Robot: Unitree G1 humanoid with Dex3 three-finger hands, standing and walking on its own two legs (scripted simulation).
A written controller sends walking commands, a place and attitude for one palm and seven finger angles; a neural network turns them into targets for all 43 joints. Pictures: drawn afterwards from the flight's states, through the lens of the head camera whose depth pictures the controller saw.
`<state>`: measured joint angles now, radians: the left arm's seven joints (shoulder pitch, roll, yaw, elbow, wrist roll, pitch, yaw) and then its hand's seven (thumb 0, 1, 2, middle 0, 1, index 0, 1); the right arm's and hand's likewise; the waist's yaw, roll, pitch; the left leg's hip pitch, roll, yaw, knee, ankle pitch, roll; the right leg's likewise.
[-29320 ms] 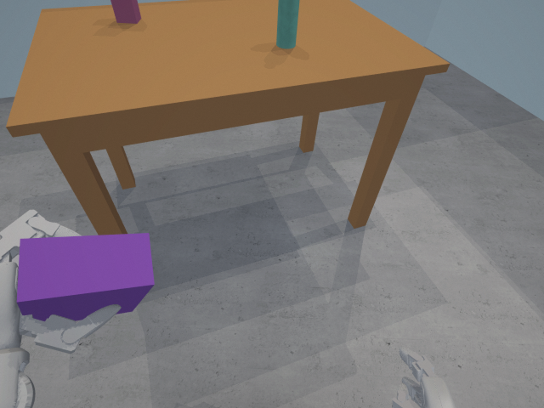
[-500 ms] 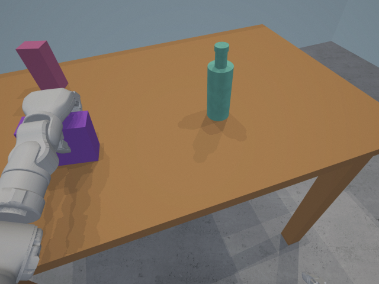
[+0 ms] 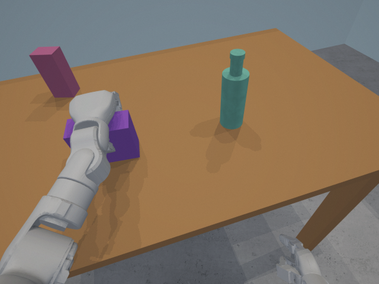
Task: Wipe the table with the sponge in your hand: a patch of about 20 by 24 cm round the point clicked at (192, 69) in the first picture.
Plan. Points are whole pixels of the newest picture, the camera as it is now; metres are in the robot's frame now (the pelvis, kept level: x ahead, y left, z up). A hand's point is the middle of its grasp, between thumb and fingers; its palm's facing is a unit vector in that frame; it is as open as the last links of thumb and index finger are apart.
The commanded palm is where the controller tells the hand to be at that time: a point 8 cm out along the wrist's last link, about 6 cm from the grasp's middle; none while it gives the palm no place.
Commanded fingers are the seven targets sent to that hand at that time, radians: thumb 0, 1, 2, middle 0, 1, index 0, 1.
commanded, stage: wipe back along the middle lane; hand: left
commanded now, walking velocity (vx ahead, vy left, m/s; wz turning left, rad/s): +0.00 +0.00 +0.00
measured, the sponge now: (108, 143) +0.39 +0.24 +0.09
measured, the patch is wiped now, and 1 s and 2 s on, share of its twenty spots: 0.45 0.65 0.80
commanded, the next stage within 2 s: slide across to the third lane in 1.60 s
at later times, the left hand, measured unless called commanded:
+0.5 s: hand (107, 136) +0.36 +0.22 +0.14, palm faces +0.05 -0.03 -1.00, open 9.9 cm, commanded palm +0.32 +0.20 +0.18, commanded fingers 0.00 0.10 1.30 -1.20 -1.60 -1.20 -1.60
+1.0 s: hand (108, 156) +0.31 +0.19 +0.14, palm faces +0.12 -0.06 -0.99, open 9.9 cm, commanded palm +0.26 +0.18 +0.18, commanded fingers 0.00 0.10 1.30 -1.20 -1.60 -1.20 -1.60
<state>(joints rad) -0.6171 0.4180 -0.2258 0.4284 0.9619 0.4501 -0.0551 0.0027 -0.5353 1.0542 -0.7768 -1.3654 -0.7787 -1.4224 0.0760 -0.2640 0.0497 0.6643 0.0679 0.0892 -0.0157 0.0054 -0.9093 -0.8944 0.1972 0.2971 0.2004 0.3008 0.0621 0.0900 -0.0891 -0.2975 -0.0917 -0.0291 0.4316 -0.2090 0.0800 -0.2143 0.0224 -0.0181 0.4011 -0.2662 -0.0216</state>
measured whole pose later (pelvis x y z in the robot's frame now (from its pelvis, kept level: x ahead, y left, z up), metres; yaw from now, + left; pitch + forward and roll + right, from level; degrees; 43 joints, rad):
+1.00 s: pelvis -0.01 -0.04 +0.00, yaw -2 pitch +0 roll +0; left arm -0.25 0.44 -0.22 0.00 0.96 0.60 -0.08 0.02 -0.48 1.04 -0.70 -1.44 -0.73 -1.45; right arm 0.01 -0.28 0.07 0.61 0.09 0.15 -0.01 0.01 -0.91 -0.89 0.20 0.30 0.19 0.30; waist 0.08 0.11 -0.09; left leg -0.25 -0.04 -0.01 0.48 -0.24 0.04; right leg -0.19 0.07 0.00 0.47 -0.29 -0.07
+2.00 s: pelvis -0.03 -0.04 -0.01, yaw -2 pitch -3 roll +1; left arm -0.05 0.38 -0.32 -0.31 0.93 0.63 0.00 0.02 -0.51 1.05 -0.67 -1.47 -0.80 -1.35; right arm 0.02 -0.27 0.06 0.62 0.09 0.13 0.01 0.01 -0.91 -0.89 0.19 0.30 0.18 0.29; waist 0.12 0.12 -0.06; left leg -0.22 -0.04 -0.02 0.50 -0.22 0.02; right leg -0.16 0.07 -0.01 0.51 -0.29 -0.08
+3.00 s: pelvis -0.03 -0.09 -0.01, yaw -4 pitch -1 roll +2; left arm -0.39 0.34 -0.31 0.13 0.89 0.67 -0.08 0.01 -0.58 1.07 -0.76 -1.39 -0.85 -1.34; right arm 0.01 -0.28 0.07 0.67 0.08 0.17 -0.04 0.01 -0.91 -0.89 0.20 0.30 0.20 0.30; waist 0.06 0.10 -0.10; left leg -0.23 0.01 -0.02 0.48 -0.22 0.02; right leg -0.19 0.13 0.00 0.50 -0.28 -0.14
